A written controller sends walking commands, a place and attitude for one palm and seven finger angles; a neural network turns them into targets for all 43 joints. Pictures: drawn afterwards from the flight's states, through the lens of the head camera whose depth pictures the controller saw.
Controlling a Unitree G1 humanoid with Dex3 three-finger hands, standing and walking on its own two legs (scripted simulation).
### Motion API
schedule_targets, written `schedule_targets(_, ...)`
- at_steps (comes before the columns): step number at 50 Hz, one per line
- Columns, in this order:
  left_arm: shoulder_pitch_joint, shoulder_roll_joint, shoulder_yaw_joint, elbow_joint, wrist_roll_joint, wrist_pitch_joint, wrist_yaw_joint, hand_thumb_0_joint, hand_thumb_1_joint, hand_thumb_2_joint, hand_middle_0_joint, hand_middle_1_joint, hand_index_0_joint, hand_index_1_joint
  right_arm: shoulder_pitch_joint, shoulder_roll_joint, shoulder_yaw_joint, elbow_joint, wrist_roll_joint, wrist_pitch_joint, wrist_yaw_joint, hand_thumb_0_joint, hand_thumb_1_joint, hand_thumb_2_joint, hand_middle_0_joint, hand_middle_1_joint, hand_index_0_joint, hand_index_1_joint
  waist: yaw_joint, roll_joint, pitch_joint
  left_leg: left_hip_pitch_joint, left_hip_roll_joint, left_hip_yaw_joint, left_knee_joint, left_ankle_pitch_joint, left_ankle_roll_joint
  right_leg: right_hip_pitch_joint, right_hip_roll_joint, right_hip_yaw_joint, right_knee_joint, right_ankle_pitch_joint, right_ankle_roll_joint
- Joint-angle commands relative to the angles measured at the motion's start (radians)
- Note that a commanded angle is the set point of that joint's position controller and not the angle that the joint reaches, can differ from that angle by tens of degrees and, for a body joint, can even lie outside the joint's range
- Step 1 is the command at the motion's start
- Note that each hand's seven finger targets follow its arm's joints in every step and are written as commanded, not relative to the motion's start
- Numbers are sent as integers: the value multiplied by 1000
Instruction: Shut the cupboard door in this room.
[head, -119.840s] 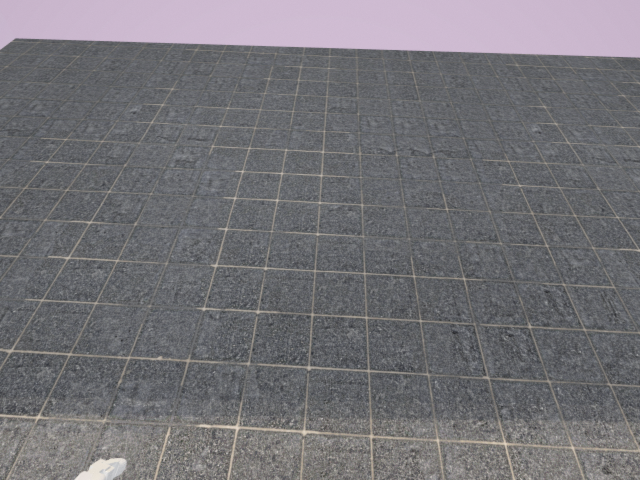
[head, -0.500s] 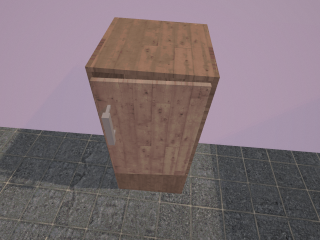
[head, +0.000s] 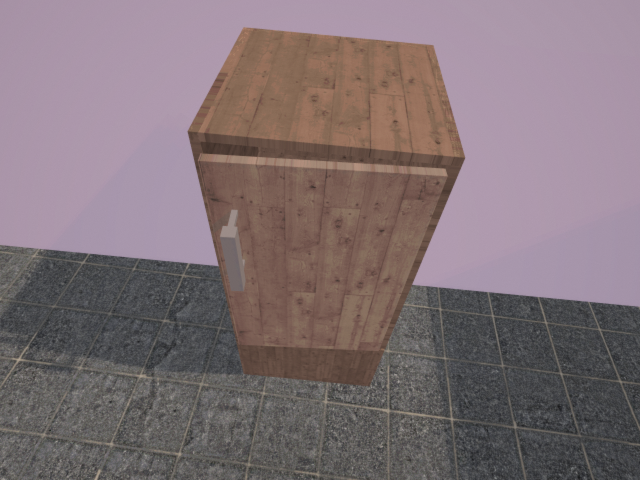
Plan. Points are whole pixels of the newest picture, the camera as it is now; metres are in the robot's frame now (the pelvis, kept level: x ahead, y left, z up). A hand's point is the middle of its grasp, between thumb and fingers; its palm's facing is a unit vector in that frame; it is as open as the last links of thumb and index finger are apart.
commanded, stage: come to a stop and stand still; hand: left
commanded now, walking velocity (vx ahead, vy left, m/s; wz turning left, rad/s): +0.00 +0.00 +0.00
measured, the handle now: (236, 251) +0.47 +0.18 -0.05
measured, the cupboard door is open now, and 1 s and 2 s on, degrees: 3 3 3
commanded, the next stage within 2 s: look again from close up in 0.14 s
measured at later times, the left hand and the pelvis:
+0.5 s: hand out of the picture +0.01 +0.19 -0.18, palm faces +0.01 -0.98 -0.22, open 7.4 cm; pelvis -0.01 +0.01 -0.01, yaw +0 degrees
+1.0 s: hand out of the picture -0.04 +0.17 -0.19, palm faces +0.01 -0.99 -0.16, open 7.4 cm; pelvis -0.01 +0.01 -0.01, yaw +0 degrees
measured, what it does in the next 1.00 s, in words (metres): stands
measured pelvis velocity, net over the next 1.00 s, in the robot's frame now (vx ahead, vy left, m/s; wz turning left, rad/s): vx -0.01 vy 0.01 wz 0.00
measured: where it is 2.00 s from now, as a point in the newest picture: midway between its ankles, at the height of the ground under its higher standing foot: outside the picture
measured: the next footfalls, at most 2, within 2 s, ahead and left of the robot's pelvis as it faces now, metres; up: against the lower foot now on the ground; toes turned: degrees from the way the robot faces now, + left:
none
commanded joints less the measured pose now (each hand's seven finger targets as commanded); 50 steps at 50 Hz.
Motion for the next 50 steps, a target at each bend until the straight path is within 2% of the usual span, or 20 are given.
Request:
schedule_targets(1,63,75,13,-17,-1,-6,2,0,900,900,-200,-300,-200,-300,76,-117,-21,-18,1,-8,-4,0,-900,-900,200,300,200,300,-5,48,32,-15,105,-101,-85,121,8,-29,-72,67,-56,103,-29)
schedule_targets(11,49,91,13,-23,-2,-8,1,0,900,900,-200,-300,-200,-300,71,-122,-21,-16,1,-7,-1,0,-900,-900,200,300,200,300,-5,42,34,-13,100,-94,-86,127,5,-14,-77,69,-64,113,-30)
schedule_targets(12,119,119,0,-9,15,-48,44,0,900,900,-200,-300,-200,-300,-33,-151,-16,-80,5,-28,16,0,-900,-900,200,300,200,300,23,125,4,-45,108,-42,147,311,-14,-30,-138,93,-19,481,-28)
schedule_targets(13,96,168,10,-29,10,-63,37,0,900,900,-200,-300,-200,-300,-6,-130,-11,-114,4,-25,17,0,-900,-900,200,300,200,300,-24,142,-23,-35,72,-41,122,314,-22,2,-152,77,41,695,-39)
schedule_targets(14,102,155,9,-54,3,-60,33,0,900,900,-200,-300,-200,-300,85,-117,-15,-103,-5,-30,16,0,-900,-900,200,300,200,300,-30,98,-161,-6,78,-49,114,259,-6,70,-139,70,110,619,-55)
schedule_targets(15,89,135,3,-61,-2,-56,28,0,900,900,-200,-300,-200,-300,89,-124,-19,-104,-3,-31,9,0,-900,-900,200,300,200,300,-27,80,-228,17,87,-61,130,328,6,95,-128,60,123,580,-55)
schedule_targets(16,79,127,1,-70,-5,-49,25,0,900,900,-200,-300,-200,-300,77,-132,-20,-110,1,-23,6,0,-900,-900,200,300,200,300,-25,28,-200,7,97,-68,117,289,11,67,-118,51,105,456,-53)
schedule_targets(17,69,117,-2,-75,-3,-42,22,0,900,900,-200,-300,-200,-300,62,-137,-22,-116,0,-18,6,0,-900,-900,200,300,200,300,-23,4,-132,-18,98,-77,102,239,15,19,-108,52,86,355,-50)
schedule_targets(18,53,116,-4,-81,3,-34,21,0,900,900,-200,-300,-200,-300,61,-140,-21,-119,-4,-17,8,0,-900,-900,200,300,200,300,-22,54,-54,-53,101,-81,83,253,16,-21,-93,49,87,272,-53)
schedule_targets(20,52,116,-7,-90,1,-23,16,0,900,900,-200,-300,-200,-300,35,-141,-19,-130,-3,-8,12,0,-900,-900,200,300,200,300,-13,37,39,-111,94,-102,44,119,23,-76,-77,58,51,84,-49)
schedule_targets(22,46,119,-7,-101,3,-19,13,0,900,900,-200,-300,-200,-300,32,-149,-20,-138,-5,-4,18,0,-900,-900,200,300,200,300,-15,28,82,-146,85,-122,3,-6,27,-109,-67,68,28,-39,-48)
schedule_targets(23,48,125,-6,-106,5,-18,11,0,900,900,-200,-300,-200,-300,30,-148,-21,-138,-6,-4,20,0,-900,-900,200,300,200,300,-12,49,91,-154,84,-122,-11,-34,28,-115,-67,66,23,-59,-48)
schedule_targets(27,52,130,-5,-126,4,-16,6,0,900,900,-200,-300,-200,-300,26,-162,-23,-143,-8,-2,25,0,-900,-900,200,300,200,300,-13,26,77,-158,75,-133,-43,-129,29,-121,-68,71,9,-106,-44)
schedule_targets(29,60,129,-5,-130,4,-16,6,0,900,900,-200,-300,-200,-300,28,-166,-21,-139,-7,-6,24,0,-900,-900,200,300,200,300,-11,43,59,-151,82,-138,-54,-118,31,-102,-66,65,17,-70,-43)
schedule_targets(32,65,127,-6,-131,3,-18,5,0,900,900,-200,-300,-200,-300,30,-167,-20,-133,-6,-9,25,0,-900,-900,200,300,200,300,-10,29,33,-139,82,-136,-56,-93,31,-85,-71,64,15,-41,-40)
schedule_targets(38,82,124,-8,-117,3,-20,6,0,900,900,-200,-300,-200,-300,37,-157,-17,-105,-2,-13,22,0,-900,-900,200,300,200,300,-8,49,18,-106,84,-118,-42,-9,28,-74,-77,63,6,12,-35)
schedule_targets(40,86,120,-10,-109,2,-19,6,0,900,900,-200,-300,-200,-300,30,-154,-15,-95,-1,-11,22,0,-900,-900,200,300,200,300,-7,42,27,-109,83,-115,-43,-22,25,-76,-78,65,-2,8,-33)
schedule_targets(43,108,106,-8,-94,8,-11,1,0,900,900,-200,-300,-200,-300,44,-159,-21,-78,-6,-2,21,0,-900,-900,200,300,200,300,-10,57,65,-138,104,-143,-88,-242,34,-104,-54,37,17,-129,-36)
schedule_targets(46,129,88,-1,-99,17,-1,-7,0,900,900,-200,-300,-200,-300,44,-185,-37,-81,-13,8,19,0,-900,-900,200,300,200,300,-7,117,91,-184,149,-200,-151,-407,60,-135,-20,-15,94,-182,-35)
schedule_targets(50,149,76,10,-112,21,-1,-19,0,900,900,-200,-300,-200,-300,51,-187,-50,-88,-15,6,11,0,-900,-900,200,300,200,300,-3,103,87,-169,179,-209,-116,-355,87,-160,-17,-27,118,-145,-45)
